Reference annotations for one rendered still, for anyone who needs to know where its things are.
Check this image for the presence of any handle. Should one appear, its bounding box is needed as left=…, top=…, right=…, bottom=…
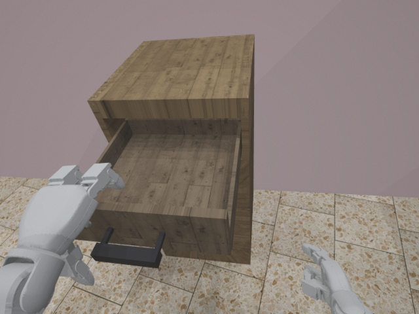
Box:
left=90, top=227, right=166, bottom=268

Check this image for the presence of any left robot hand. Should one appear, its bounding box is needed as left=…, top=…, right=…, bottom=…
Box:
left=17, top=163, right=125, bottom=286

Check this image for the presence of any cabinet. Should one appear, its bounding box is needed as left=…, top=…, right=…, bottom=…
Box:
left=87, top=34, right=255, bottom=265

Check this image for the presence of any drawer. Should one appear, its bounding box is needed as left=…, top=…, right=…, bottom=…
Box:
left=76, top=118, right=242, bottom=255

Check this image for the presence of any right robot hand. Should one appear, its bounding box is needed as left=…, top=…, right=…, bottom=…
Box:
left=301, top=243, right=353, bottom=307

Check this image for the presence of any left robot forearm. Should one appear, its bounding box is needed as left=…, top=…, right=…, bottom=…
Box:
left=0, top=247, right=65, bottom=314

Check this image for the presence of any right robot forearm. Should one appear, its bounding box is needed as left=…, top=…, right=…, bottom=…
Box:
left=330, top=290, right=373, bottom=314

